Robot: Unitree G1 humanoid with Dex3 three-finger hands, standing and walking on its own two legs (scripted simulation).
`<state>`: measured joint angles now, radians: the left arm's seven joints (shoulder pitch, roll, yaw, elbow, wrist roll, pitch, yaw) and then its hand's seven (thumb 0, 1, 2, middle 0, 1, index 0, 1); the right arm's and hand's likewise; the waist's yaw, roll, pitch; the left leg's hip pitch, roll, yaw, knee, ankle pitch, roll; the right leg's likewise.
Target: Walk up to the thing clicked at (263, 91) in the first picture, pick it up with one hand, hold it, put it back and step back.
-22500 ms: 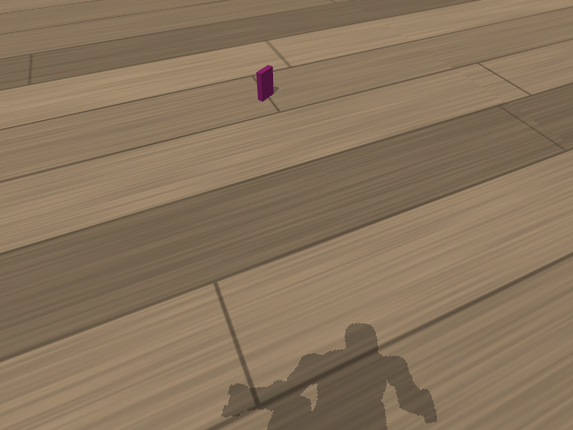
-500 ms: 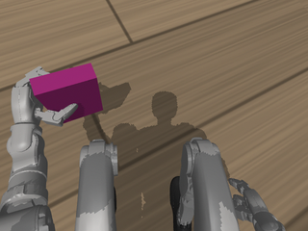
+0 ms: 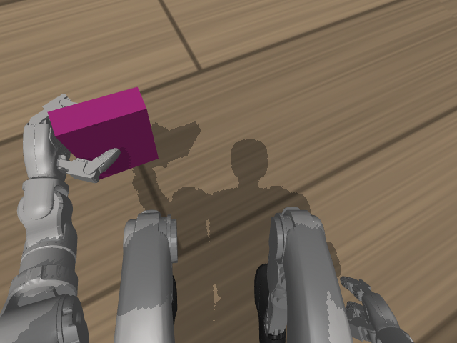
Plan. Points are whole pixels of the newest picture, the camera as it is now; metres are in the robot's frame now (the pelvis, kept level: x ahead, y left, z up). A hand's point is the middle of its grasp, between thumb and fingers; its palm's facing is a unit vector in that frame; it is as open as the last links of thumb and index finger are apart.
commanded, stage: lift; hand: left
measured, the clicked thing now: (114, 140) +0.43 +0.20 -0.03
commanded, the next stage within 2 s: hold in 1.98 s
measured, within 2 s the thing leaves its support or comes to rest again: neither
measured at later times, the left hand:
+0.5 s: hand (65, 126) +0.40 +0.22 +0.08, palm faces +0.09 -1.00 -0.02, open 8.3 cm
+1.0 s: hand out of the picture +0.39 +0.22 +0.26, palm faces +0.16 -0.99 -0.02, open 8.3 cm
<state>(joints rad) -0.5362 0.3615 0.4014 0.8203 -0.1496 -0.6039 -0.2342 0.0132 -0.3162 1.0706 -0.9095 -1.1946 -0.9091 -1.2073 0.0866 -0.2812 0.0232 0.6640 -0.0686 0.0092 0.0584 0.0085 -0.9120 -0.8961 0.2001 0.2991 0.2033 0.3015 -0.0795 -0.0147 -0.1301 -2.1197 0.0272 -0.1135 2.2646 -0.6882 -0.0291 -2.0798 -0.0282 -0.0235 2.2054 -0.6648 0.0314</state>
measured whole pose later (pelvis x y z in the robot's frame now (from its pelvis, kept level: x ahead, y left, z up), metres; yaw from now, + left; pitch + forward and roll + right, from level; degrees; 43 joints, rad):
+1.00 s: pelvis +0.05 +0.01 +0.22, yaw +3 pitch +24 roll -4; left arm -0.13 0.26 0.21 0.21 -0.20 -0.24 -0.08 0.01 -0.28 1.00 -0.91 -1.18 -0.92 -1.18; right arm 0.15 -0.23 0.00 0.57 0.04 -0.04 -0.04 0.01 -0.90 -0.89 0.20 0.30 0.20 0.30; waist -0.03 0.02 -0.18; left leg -1.33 0.05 -0.06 1.54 -0.62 -0.02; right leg -1.29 -0.03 -0.05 1.48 -0.60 0.03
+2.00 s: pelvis +0.08 +0.00 +0.34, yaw +3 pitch +10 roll -2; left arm -0.11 0.21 0.18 0.38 -0.20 -0.33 -0.14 0.01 -0.27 1.00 -0.90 -1.20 -0.91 -1.19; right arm 0.23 -0.22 0.00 0.63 0.01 -0.04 -0.04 0.01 -0.90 -0.89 0.20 0.30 0.20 0.30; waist -0.02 0.01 -0.07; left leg -0.71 0.06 -0.02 1.00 -0.47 -0.02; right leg -0.69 -0.02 -0.03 0.96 -0.44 0.02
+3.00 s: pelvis +0.08 +0.00 +0.36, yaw +3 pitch +6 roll -1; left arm -0.08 0.20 0.17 0.39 -0.20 -0.33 -0.15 0.01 -0.27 0.99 -0.90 -1.20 -0.91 -1.19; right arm 0.23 -0.22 0.00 0.65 0.01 -0.03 -0.04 0.01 -0.91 -0.89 0.20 0.30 0.20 0.30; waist -0.01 0.01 -0.04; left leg -0.55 0.06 -0.01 0.87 -0.42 -0.02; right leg -0.53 -0.02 -0.03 0.82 -0.40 0.02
